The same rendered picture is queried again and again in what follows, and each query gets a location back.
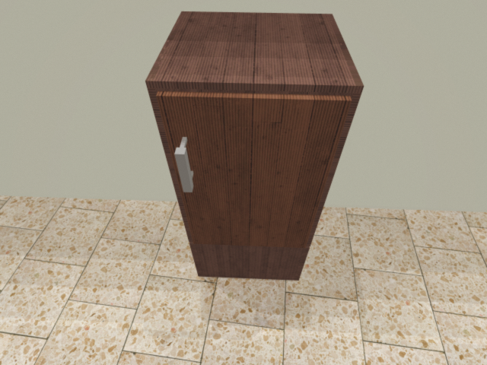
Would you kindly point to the cupboard door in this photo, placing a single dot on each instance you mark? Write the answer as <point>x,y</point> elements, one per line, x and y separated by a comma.
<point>260,162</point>

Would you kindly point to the handle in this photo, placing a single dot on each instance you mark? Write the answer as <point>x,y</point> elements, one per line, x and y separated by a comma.
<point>186,175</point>

